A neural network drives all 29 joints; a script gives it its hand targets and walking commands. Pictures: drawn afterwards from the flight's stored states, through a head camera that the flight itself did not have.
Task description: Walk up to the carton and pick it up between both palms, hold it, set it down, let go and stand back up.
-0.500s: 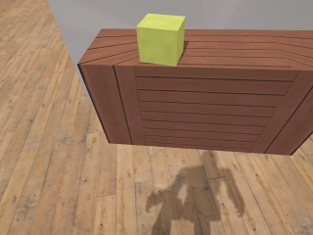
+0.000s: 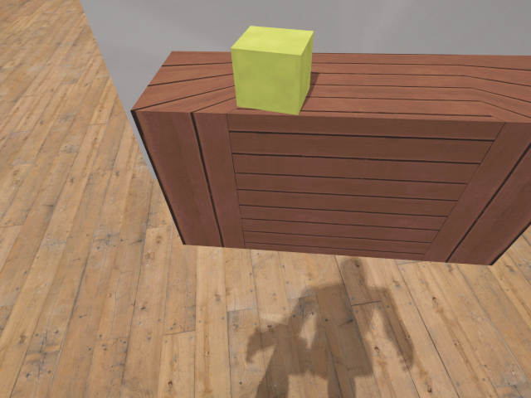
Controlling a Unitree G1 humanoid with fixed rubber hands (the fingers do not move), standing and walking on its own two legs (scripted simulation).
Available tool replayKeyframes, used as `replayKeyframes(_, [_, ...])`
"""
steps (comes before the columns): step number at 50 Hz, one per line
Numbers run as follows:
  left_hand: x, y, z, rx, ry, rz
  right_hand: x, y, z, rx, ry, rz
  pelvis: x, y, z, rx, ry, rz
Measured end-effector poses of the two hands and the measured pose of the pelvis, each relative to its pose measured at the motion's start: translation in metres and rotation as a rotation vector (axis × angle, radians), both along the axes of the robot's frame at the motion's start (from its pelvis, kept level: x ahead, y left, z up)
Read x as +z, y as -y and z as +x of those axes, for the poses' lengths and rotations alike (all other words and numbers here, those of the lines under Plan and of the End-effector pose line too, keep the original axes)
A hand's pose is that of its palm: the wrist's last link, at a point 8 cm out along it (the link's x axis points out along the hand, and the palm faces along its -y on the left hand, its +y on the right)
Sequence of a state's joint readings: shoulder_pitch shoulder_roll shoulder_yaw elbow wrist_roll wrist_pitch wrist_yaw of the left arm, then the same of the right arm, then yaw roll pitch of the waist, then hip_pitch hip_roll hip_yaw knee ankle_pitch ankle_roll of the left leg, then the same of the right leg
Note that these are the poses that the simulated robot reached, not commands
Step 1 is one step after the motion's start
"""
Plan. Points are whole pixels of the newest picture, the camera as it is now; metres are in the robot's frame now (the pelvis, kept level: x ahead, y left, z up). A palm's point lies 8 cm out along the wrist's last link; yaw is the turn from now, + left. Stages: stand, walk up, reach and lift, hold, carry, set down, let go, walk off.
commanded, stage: stand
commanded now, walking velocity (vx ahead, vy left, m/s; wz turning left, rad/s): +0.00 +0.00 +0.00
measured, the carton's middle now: (274, 70) +0.95 +0.02 +0.04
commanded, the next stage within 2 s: walk up in 0.24 s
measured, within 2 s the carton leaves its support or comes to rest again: neither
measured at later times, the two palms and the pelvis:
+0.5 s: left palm out of the picture +0.07 +0.26 -0.13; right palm out of the picture +0.05 -0.29 -0.12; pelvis +0.01 +0.00 +0.00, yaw +0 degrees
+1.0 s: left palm (85, 370) +0.19 +0.35 -0.12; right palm out of the picture +0.09 -0.25 -0.08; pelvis +0.12 +0.07 +0.01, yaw -3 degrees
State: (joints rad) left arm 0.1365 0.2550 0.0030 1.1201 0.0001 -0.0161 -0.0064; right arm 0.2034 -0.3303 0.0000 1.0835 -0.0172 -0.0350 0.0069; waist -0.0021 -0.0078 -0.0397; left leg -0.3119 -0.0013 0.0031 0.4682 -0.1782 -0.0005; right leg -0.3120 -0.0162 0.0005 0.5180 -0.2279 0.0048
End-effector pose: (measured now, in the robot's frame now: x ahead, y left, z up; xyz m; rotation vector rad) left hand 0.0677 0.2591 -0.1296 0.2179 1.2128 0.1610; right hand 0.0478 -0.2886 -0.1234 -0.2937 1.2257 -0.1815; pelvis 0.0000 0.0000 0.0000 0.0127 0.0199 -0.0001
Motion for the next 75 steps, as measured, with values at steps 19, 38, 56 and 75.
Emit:
replayKeyframes(19, [0.0, 0.0, 0.0, 0.001, -0.007, 0.0, 0.0, 0.001, 0.002, -0.003, -0.002, 0.0, 0.0, 0.0, 0.002, 0.0, -0.004, 0.0])
replayKeyframes(38, [-0.011, -0.077, 0.01, 0.001, -0.009, -0.003, 0.029, -0.019, 0.048, 0.044, 0.047, -0.107, -0.005, -0.054, 0.047, -0.011, 0.039, -0.051])
replayKeyframes(56, [0.006, -0.071, 0.214, -0.211, 0.163, 0.015, 0.013, -0.033, 0.06, -0.146, -0.057, -0.079, -0.011, -0.063, 0.151, -0.104, 0.034, -0.021])
replayKeyframes(75, [-0.01, -0.141, 0.284, -0.149, 0.068, 0.009, 0.027, -0.092, 0.217, -0.051, 0.041, -0.09, -0.011, -0.121, 0.27, -0.098, 0.034, -0.065])
